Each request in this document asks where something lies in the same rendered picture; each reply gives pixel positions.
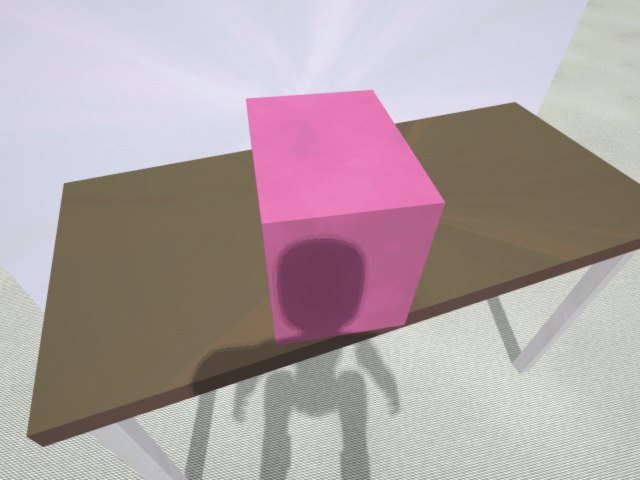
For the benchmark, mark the table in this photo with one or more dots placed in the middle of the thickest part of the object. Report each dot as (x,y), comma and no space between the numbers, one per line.
(158,289)

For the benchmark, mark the carton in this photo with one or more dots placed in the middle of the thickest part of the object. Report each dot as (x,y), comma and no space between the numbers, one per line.
(348,214)

